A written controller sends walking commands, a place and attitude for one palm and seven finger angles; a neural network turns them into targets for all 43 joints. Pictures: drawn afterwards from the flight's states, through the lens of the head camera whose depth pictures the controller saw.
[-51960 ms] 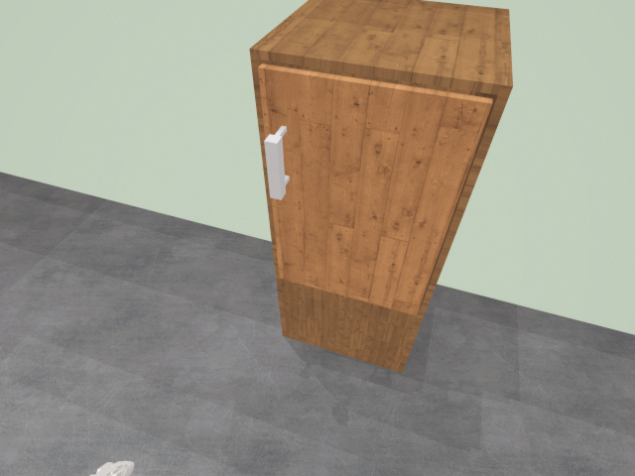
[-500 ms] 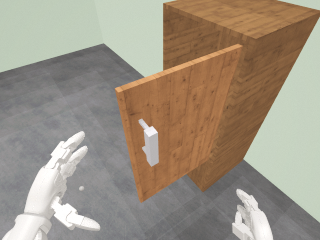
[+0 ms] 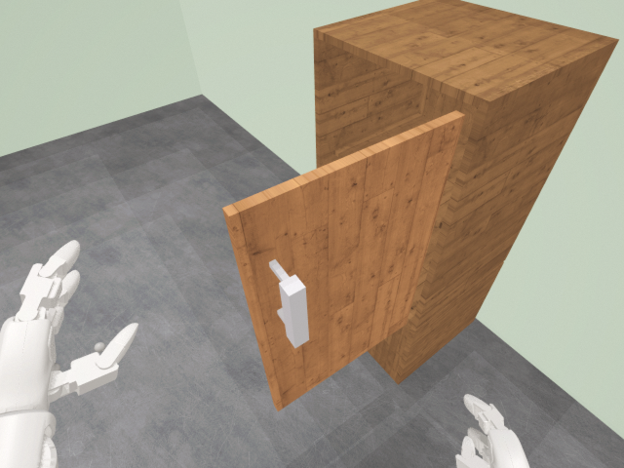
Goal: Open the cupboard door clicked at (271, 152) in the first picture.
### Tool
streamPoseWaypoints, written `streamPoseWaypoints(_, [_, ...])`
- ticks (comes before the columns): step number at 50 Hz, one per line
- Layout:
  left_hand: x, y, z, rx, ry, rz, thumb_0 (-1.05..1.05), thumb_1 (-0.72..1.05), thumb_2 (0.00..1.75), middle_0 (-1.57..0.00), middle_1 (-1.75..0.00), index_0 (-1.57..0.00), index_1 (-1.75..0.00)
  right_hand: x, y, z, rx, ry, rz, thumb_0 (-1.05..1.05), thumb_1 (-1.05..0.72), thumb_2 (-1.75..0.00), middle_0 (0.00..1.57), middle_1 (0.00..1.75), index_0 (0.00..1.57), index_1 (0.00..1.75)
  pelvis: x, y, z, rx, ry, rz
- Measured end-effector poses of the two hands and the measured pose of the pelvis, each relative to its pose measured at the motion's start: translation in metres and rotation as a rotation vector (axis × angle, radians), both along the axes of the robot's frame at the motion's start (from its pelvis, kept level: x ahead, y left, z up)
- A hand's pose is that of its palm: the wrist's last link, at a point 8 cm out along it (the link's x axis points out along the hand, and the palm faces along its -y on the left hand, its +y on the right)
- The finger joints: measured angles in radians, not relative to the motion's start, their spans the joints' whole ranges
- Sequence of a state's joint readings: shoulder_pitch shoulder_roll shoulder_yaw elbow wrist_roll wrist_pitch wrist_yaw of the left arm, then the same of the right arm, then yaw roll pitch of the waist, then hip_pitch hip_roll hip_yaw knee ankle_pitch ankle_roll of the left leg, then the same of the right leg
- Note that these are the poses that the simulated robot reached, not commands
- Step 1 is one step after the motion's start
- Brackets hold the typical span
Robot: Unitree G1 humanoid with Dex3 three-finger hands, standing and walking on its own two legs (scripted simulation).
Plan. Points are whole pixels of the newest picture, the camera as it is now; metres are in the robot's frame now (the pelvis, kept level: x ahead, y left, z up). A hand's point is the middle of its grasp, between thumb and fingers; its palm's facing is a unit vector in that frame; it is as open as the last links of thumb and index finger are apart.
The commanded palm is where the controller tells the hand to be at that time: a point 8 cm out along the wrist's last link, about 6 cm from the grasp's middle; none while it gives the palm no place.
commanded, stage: draw the hand back to the body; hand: left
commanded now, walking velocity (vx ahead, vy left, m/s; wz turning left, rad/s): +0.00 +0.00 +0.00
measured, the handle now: (287, 303) +0.33 +0.08 +0.03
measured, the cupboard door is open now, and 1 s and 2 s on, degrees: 87 87 87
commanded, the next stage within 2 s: step back with the hand held close in 0.52 s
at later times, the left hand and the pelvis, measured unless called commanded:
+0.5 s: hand (96, 341) +0.19 +0.24 +0.15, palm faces +0.44 -0.80 -0.41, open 7.5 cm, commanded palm +0.14 +0.28 +0.16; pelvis +0.00 -0.02 +0.00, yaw +0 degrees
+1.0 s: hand (77, 367) +0.16 +0.24 +0.15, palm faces +0.32 -0.79 -0.53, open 7.4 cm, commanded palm +0.10 +0.29 +0.17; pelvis -0.04 -0.01 +0.00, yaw -1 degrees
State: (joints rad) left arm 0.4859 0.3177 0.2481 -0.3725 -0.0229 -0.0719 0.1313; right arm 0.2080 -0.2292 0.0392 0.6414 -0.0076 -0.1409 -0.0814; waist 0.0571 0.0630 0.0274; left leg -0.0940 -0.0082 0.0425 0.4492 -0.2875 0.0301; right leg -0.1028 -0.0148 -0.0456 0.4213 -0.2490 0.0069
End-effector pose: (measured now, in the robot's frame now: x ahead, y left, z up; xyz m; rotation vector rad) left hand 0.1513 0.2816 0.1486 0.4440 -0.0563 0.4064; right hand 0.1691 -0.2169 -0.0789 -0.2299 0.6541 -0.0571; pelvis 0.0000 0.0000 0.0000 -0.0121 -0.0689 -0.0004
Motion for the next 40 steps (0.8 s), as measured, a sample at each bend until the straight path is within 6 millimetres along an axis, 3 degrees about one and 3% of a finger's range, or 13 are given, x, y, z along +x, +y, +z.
streamPoseWaypoints(10, [-0.001, 0.009, 0.022, 0.052, -0.052, 0.057, 0.01, 0.7, 0.82, -0.2, -0.3, -0.2, -0.3, 0.018, -0.009, 0.005, 0.004, -0.007, 0.003, 0.01, -0.9, -0.89, 0.2, 0.3, 0.2, 0.3, 0.006, -0.008, 0.003, 0.001, -0.008, -0.002])
streamPoseWaypoints(16, [-0.001, 0.003, 0.016, 0.021, -0.036, 0.067, 0.01, 0.83, 0.87, -0.2, -0.3, -0.2, -0.3, 0.019, -0.013, 0.004, 0.012, 0.0, 0.007, 0.01, -0.9, -0.89, 0.2, 0.3, 0.2, 0.3, 0.005, -0.013, 0.003, 0.002, -0.011, 0.0])
streamPoseWaypoints(22, [-0.003, -0.006, 0.012, 0.011, -0.022, 0.045, 0.01, 0.87, 0.89, -0.21, -0.3, -0.2, -0.3, 0.014, -0.018, 0.002, 0.012, 0.007, -0.001, 0.01, -0.9, -0.89, 0.2, 0.3, 0.2, 0.3, 0.003, -0.018, 0.004, 0.004, -0.016, -0.001])
streamPoseWaypoints(40, [-0.01, -0.006, 0.034, 0.129, -0.065, -0.004, 0.01, 0.89, 0.9, -0.21, -0.3, -0.21, -0.3, -0.011, -0.033, 0.001, 0.005, 0.036, -0.056, 0.01, -0.9, -0.89, 0.2, 0.3, 0.2, 0.3, -0.017, -0.021, 0.003, -0.006, 0.032, -0.001])
